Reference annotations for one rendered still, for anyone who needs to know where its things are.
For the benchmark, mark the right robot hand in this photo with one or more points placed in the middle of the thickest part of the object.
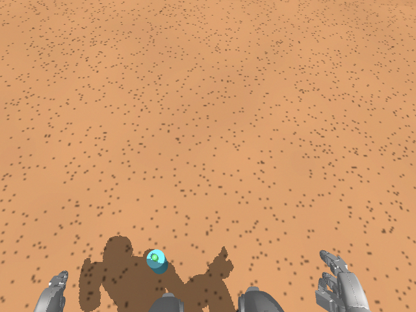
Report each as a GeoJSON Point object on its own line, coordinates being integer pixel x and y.
{"type": "Point", "coordinates": [347, 290]}

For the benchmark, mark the left robot hand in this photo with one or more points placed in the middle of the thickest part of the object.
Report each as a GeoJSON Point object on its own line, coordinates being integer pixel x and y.
{"type": "Point", "coordinates": [52, 299]}

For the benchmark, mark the bottle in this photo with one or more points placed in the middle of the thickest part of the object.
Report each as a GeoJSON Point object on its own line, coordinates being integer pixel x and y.
{"type": "Point", "coordinates": [157, 261]}

